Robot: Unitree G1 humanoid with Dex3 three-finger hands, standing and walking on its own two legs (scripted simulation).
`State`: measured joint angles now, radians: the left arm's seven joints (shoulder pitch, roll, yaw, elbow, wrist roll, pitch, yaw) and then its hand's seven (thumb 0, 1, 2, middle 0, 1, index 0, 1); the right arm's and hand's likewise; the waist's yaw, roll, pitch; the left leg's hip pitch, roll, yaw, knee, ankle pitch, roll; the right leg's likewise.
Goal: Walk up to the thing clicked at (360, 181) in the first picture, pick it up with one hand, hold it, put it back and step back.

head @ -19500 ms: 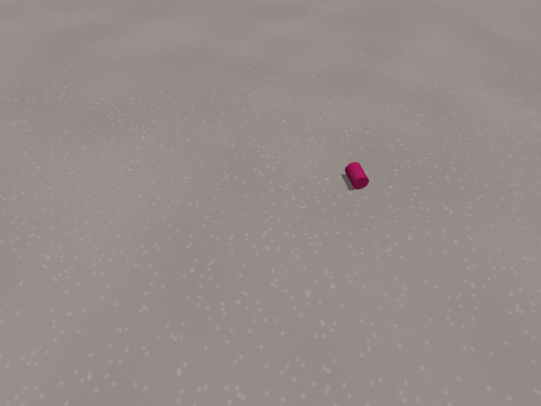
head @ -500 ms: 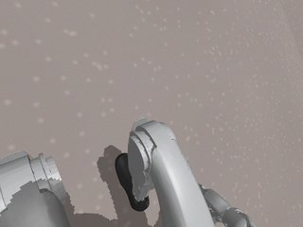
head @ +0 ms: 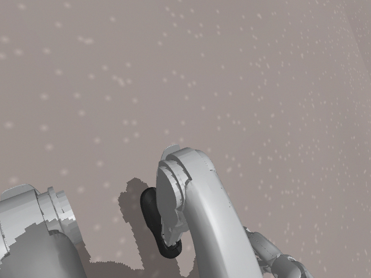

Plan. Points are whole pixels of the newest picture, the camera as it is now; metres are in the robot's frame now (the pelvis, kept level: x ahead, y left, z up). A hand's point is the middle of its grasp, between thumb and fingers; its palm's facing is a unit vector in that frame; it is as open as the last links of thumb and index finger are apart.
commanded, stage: close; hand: left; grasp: from above
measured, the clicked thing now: out of the picture +0.43 +0.39 -0.26
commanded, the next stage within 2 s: settle in 0.86 s
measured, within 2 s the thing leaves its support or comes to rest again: leaves its support in 1.30 s
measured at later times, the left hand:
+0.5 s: hand out of the picture +0.42 +0.38 -0.24, palm faces -0.43 -0.18 -0.88, open 11.2 cm
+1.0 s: hand out of the picture +0.43 +0.38 -0.24, palm faces -0.43 -0.18 -0.89, open 11.1 cm
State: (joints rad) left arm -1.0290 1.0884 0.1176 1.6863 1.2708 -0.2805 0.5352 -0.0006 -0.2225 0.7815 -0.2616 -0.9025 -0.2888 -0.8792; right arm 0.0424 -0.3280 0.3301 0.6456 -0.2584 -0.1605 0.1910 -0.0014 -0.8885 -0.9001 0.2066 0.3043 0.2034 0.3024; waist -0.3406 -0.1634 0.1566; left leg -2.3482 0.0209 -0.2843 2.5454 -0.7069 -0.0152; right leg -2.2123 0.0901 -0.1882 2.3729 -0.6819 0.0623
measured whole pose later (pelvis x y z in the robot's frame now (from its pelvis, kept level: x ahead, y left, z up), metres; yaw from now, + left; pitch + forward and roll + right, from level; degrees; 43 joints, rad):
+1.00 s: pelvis +0.00 +0.00 +0.00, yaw +0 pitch +27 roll -15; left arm -1.04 1.10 0.13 1.69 1.27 -0.28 0.54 0.01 -0.05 0.45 -0.56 -0.59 -0.59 -0.55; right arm 0.05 -0.34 0.34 0.63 -0.26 -0.15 0.18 0.00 -0.89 -0.90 0.21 0.30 0.20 0.30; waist -0.35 -0.16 0.16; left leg -2.35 0.02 -0.28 2.55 -0.71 -0.01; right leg -2.22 0.09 -0.19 2.37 -0.68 0.06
